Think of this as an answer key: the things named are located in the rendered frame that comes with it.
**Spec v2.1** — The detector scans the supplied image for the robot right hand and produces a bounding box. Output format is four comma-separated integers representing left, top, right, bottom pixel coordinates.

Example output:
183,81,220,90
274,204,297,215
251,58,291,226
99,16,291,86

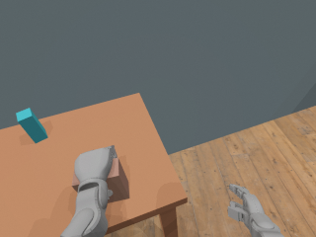
227,184,265,229

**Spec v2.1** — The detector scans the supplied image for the sponge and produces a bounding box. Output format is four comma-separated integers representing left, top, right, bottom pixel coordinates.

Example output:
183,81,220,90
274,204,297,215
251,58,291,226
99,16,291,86
71,158,130,203

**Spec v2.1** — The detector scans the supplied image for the robot left hand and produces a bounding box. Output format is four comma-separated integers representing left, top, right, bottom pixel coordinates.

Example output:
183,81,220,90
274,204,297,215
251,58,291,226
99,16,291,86
74,145,118,200

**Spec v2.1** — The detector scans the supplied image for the left robot forearm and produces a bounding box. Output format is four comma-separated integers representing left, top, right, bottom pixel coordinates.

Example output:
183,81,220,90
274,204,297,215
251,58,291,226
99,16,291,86
60,178,109,237

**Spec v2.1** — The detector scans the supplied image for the table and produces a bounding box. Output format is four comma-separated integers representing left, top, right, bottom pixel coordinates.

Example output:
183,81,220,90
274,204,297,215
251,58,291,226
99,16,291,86
0,93,188,237

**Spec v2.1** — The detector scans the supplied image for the right robot forearm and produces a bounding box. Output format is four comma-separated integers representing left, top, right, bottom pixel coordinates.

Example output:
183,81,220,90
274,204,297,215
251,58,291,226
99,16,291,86
249,212,284,237

